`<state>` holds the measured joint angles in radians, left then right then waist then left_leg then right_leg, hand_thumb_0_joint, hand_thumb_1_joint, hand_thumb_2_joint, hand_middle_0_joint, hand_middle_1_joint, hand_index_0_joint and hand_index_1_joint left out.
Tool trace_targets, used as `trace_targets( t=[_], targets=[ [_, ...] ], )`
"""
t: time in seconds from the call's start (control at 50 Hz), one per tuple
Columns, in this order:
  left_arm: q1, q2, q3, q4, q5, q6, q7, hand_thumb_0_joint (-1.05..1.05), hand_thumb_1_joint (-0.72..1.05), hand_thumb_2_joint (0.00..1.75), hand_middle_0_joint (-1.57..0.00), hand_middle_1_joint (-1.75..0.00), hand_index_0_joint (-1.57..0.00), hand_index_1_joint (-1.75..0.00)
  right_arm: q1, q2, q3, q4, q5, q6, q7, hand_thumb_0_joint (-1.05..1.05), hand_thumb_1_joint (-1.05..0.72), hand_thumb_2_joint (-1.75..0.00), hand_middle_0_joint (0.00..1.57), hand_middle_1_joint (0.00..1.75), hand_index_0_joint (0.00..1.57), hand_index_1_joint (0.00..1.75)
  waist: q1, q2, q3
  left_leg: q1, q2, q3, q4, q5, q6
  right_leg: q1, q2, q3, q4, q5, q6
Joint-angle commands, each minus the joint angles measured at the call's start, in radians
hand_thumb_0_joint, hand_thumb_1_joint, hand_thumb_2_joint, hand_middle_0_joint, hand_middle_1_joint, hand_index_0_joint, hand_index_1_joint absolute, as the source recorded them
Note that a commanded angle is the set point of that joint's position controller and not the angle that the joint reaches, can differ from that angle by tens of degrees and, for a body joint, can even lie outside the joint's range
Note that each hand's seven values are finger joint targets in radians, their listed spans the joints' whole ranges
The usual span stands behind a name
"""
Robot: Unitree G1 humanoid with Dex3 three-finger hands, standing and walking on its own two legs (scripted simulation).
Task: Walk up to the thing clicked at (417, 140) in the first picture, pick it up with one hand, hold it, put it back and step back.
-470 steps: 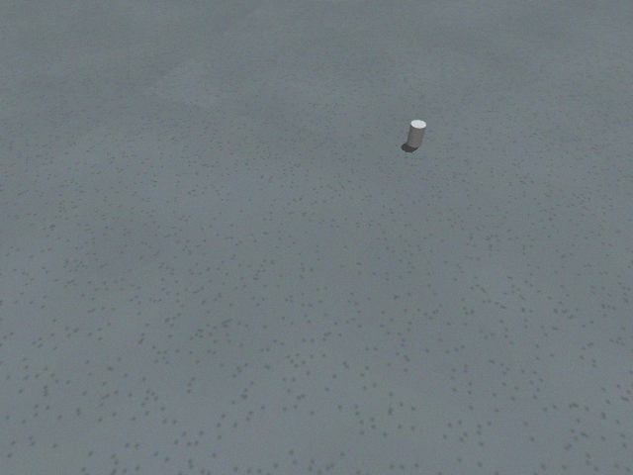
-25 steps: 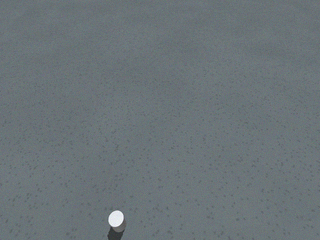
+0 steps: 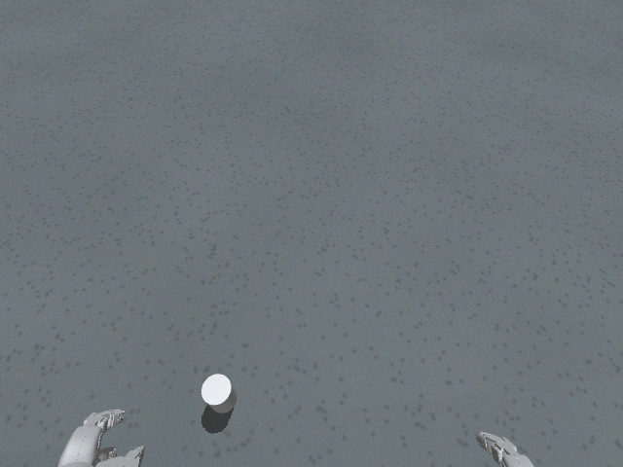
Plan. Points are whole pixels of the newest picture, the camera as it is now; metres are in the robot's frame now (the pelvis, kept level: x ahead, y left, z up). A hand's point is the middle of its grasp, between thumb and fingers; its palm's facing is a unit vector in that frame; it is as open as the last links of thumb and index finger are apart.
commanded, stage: go down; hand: left
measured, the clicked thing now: (220, 394) +0.36 +0.24 -0.70
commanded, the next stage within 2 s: none
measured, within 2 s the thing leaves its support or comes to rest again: neither
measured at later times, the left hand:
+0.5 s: hand (119, 462) +0.16 +0.28 -0.18, palm faces +0.04 -0.93 -0.38, open 16.6 cm
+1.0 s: hand out of the picture +0.15 +0.30 -0.21, palm faces +0.08 -0.93 -0.36, open 17.2 cm
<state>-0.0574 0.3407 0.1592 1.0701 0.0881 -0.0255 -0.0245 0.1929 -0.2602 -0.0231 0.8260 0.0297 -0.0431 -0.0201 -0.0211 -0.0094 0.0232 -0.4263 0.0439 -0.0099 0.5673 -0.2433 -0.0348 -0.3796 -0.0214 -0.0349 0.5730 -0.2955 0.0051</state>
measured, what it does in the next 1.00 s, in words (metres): lowers itself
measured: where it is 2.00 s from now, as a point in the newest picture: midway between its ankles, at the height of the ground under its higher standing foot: outside the picture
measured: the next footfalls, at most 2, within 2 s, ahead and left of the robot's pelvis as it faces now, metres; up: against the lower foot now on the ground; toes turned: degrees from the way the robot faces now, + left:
none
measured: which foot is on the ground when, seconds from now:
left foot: down 0.00-1.00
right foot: down 0.00-1.00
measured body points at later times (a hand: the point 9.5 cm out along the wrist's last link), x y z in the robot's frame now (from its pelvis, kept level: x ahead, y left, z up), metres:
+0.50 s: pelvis +0.01 +0.02 -0.05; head +0.09 +0.03 +0.39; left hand +0.16 +0.33 -0.15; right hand +0.17 -0.25 -0.14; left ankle +0.02 +0.14 -0.73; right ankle -0.01 -0.12 -0.73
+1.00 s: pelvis -0.01 +0.02 -0.10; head +0.10 +0.04 +0.34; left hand +0.14 +0.35 -0.18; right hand +0.17 -0.23 -0.18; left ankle +0.02 +0.14 -0.73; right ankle -0.01 -0.12 -0.73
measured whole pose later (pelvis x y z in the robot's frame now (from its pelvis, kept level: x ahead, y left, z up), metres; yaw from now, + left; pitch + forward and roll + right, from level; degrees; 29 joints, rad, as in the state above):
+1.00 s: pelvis -0.01 +0.02 -0.10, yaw -1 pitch +20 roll -3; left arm 0.32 0.36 0.29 0.34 0.01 0.15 -0.08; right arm 0.20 -0.22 -0.02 0.55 0.00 -0.16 -0.05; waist -0.03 0.00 -0.13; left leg -1.07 0.05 -0.06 1.27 -0.55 -0.02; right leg -0.98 -0.02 -0.05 1.22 -0.58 0.02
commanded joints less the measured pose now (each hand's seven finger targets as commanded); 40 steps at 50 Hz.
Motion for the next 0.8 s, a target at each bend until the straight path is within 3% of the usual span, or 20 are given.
trace_targets(
  t=[0.0, 0.02, 0.04, 0.08, 0.12, 0.18, 0.2, 0.28, 0.3, 0.32, 0.34, 0.36, 0.44, 0.54, 0.6, 0.7, 0.78],
  targets=[
    [0.078, 0.196, 0.079, -0.135, 0.023, 0.032, 0.026, 0.00, -0.04, 0.59, 0.00, -0.52, -0.02, -0.50, 0.041, -0.161, -0.066, -0.171, -0.009, -0.026, -0.008, 0.00, -0.89, -0.89, 0.20, 0.30, 0.20, 0.30, 0.050, 0.066, -0.277, 0.056, -0.061, 0.038, 0.028, 0.171, 0.030, 0.032, 0.023, -0.003, 0.013, 0.185, -0.026],
    [0.049, 0.192, 0.069, -0.152, 0.027, 0.050, 0.031, 0.00, -0.01, 0.67, -0.08, -0.60, -0.10, -0.58, 0.030, -0.159, -0.062, -0.184, -0.007, -0.027, -0.009, 0.00, -0.97, -0.93, 0.20, 0.30, 0.20, 0.30, 0.038, 0.072, -0.242, 0.024, -0.060, 0.037, 0.039, 0.138, 0.028, -0.006, 0.024, -0.002, 0.017, 0.150, -0.026],
    [0.046, 0.187, 0.064, -0.172, 0.030, 0.067, 0.032, 0.00, -0.09, 0.59, 0.00, -0.52, -0.02, -0.50, 0.017, -0.159, -0.063, -0.208, -0.004, -0.029, -0.007, 0.00, -0.89, -0.89, 0.20, 0.30, 0.20, 0.30, 0.031, 0.069, -0.225, 0.006, -0.053, 0.034, 0.051, 0.106, 0.027, -0.039, 0.026, -0.005, 0.028, 0.115, -0.027],
    [0.088, 0.219, 0.099, -0.234, 0.026, 0.093, 0.037, 0.00, -0.23, 0.43, 0.00, -0.36, 0.00, -0.34, 0.016, -0.161, -0.070, -0.246, -0.002, -0.034, -0.009, 0.00, -0.83, -0.88, 0.20, 0.30, 0.20, 0.30, 0.030, 0.037, -0.247, -0.018, -0.048, 0.029, 0.081, 0.096, 0.031, -0.058, 0.030, -0.008, 0.055, 0.099, -0.024],
    [0.115, 0.180, 0.085, -0.289, 0.009, 0.113, 0.034, 0.00, -0.35, 0.40, -0.01, -0.36, -0.01, -0.36, 0.023, -0.153, -0.066, -0.266, -0.004, -0.046, -0.009, 0.00, -0.83, -0.88, 0.20, 0.30, 0.20, 0.30, 0.017, 0.027, -0.236, -0.049, -0.045, 0.029, 0.113, 0.066, 0.034, -0.100, 0.030, -0.008, 0.084, 0.068, -0.020],
    [0.086, 0.177, 0.078, -0.404, 0.006, 0.125, 0.028, 0.00, -0.44, 0.37, -0.02, -0.34, -0.02, -0.34, 0.036, -0.148, -0.070, -0.281, -0.004, -0.067, -0.019, 0.00, -0.82, -0.88, 0.20, 0.30, 0.20, 0.30, -0.003, 0.024, -0.269, -0.064, -0.037, 0.021, 0.162, 0.065, 0.036, -0.149, 0.030, -0.007, 0.134, 0.075, -0.017],
    [0.103, 0.187, 0.095, -0.443, 0.001, 0.126, 0.028, 0.00, -0.45, 0.43, -0.03, -0.42, -0.03, -0.41, 0.040, -0.148, -0.070, -0.289, -0.005, -0.073, -0.021, 0.00, -0.83, -0.88, 0.20, 0.30, 0.20, 0.30, 0.004, 0.030, -0.280, -0.078, -0.038, 0.021, 0.177, 0.066, 0.037, -0.153, 0.028, -0.006, 0.150, 0.077, -0.016],
    [0.166, 0.179, 0.095, -0.550, 0.001, 0.147, 0.022, 0.00, -0.52, 0.24, -0.03, -0.24, -0.03, -0.24, 0.047, -0.146, -0.071, -0.309, -0.010, -0.094, -0.034, 0.00, -0.79, -0.87, 0.20, 0.30, 0.20, 0.30, -0.005, 0.067, -0.320, -0.083, -0.027, 0.014, 0.235, 0.107, 0.033, -0.204, 0.028, -0.004, 0.213, 0.110, -0.017],
    [0.167, 0.183, 0.096, -0.568, 0.000, 0.154, 0.020, 0.00, -0.54, 0.25, -0.04, -0.26, -0.04, -0.26, 0.049, -0.147, -0.069, -0.314, -0.011, -0.100, -0.036, 0.00, -0.81, -0.88, 0.20, 0.30, 0.20, 0.30, -0.020, 0.063, -0.312, -0.092, -0.024, 0.008, 0.245, 0.098, 0.034, -0.217, 0.030, -0.006, 0.224, 0.103, -0.015],
    [0.188, 0.194, 0.110, -0.597, -0.002, 0.162, 0.019, 0.00, -0.56, 0.32, -0.05, -0.34, -0.06, -0.34, 0.050, -0.146, -0.068, -0.316, -0.011, -0.105, -0.038, 0.00, -0.83, -0.88, 0.20, 0.30, 0.20, 0.30, -0.009, 0.079, -0.318, -0.096, -0.019, 0.003, 0.250, 0.101, 0.032, -0.227, 0.031, -0.008, 0.238, 0.100, -0.018],
    [0.211, 0.196, 0.112, -0.621, -0.002, 0.170, 0.017, 0.00, -0.56, 0.27, -0.06, -0.31, -0.06, -0.30, 0.051, -0.145, -0.067, -0.319, -0.013, -0.109, -0.040, 0.00, -0.82, -0.88, 0.20, 0.30, 0.20, 0.30, -0.011, 0.092, -0.335, -0.091, -0.018, 0.001, 0.262, 0.121, 0.033, -0.228, 0.029, -0.008, 0.249, 0.111, -0.017],
    [0.241, 0.182, 0.109, -0.631, -0.003, 0.178, 0.015, 0.00, -0.56, 0.34, -0.06, -0.39, -0.07, -0.38, 0.048, -0.144, -0.066, -0.324, -0.014, -0.112, -0.042, 0.00, -0.84, -0.88, 0.20, 0.30, 0.20, 0.30, -0.009, 0.093, -0.331, -0.104, -0.018, 0.000, 0.272, 0.116, 0.032, -0.241, 0.029, -0.010, 0.258, 0.106, -0.017],
    [0.302, 0.182, 0.116, -0.703, -0.009, 0.220, 0.014, 0.00, -0.59, 0.13, -0.06, -0.17, -0.05, -0.17, 0.040, -0.134, -0.058, -0.350, -0.015, -0.123, -0.053, 0.00, -0.81, -0.88, 0.20, 0.30, 0.20, 0.30, -0.006, 0.078, -0.327, -0.152, -0.022, 0.001, 0.311, 0.116, 0.038, -0.249, 0.026, -0.008, 0.275, 0.115, -0.014],
    [0.336, 0.180, 0.125, -0.757, -0.017, 0.253, 0.005, 0.00, -0.61, 0.13, -0.08, -0.19, -0.08, -0.19, 0.030, -0.132, -0.055, -0.376, -0.022, -0.140, -0.057, 0.00, -0.83, -0.88, 0.20, 0.30, 0.20, 0.30, -0.016, 0.097, -0.332, -0.188, -0.012, -0.014, 0.352, 0.127, 0.037, -0.311, 0.031, -0.017, 0.330, 0.099, -0.017],
    [0.359, 0.172, 0.135, -0.784, -0.025, 0.251, -0.001, 0.00, -0.58, 0.12, -0.07, -0.15, -0.07, -0.15, 0.029, -0.125, -0.054, -0.391, -0.026, -0.148, -0.060, 0.00, -0.82, -0.88, 0.20, 0.30, 0.20, 0.30, -0.013, 0.092, -0.337, -0.222, -0.014, -0.017, 0.378, 0.111, 0.037, -0.334, 0.032, -0.020, 0.355, 0.089, -0.017],
    [0.375, 0.191, 0.165, -0.845, -0.038, 0.225, -0.010, 0.00, -0.60, 0.21, -0.08, -0.28, -0.09, -0.27, 0.023, -0.120, -0.055, -0.411, -0.031, -0.163, -0.059, 0.00, -0.87, -0.89, 0.20, 0.30, 0.20, 0.30, -0.009, 0.121, -0.364, -0.270, -0.013, -0.019, 0.427, 0.075, 0.037, -0.401, 0.035, -0.020, 0.409, 0.055, -0.019],
    [0.413, 0.199, 0.192, -0.868, -0.052, 0.203, -0.017, 0.00, -0.55, 0.09, -0.07, -0.11, -0.07, -0.11, 0.026, -0.115, -0.055, -0.421, -0.031, -0.169, -0.057, 0.00, -0.86, -0.89, 0.20, 0.30, 0.20, 0.30, -0.005, 0.093, -0.407, -0.308, -0.018, -0.016, 0.479, 0.081, 0.046, -0.397, 0.031, -0.014, 0.434, 0.077, -0.015]
  ],
)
